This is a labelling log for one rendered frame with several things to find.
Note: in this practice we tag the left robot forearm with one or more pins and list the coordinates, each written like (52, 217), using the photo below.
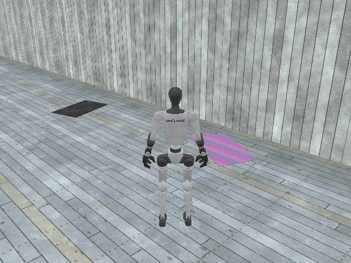
(149, 146)

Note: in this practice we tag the robot left shin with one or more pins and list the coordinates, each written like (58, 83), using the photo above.
(162, 201)

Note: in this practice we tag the right robot upper arm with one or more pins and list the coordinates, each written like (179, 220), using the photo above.
(195, 125)

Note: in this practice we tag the robot head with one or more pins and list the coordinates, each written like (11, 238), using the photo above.
(175, 96)

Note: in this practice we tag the left robot upper arm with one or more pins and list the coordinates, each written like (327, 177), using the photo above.
(155, 125)

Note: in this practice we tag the robot right hand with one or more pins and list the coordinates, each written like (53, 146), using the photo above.
(204, 159)

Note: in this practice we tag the right robot forearm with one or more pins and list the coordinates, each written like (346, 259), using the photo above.
(201, 146)

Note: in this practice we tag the robot left hand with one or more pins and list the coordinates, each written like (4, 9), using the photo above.
(145, 160)

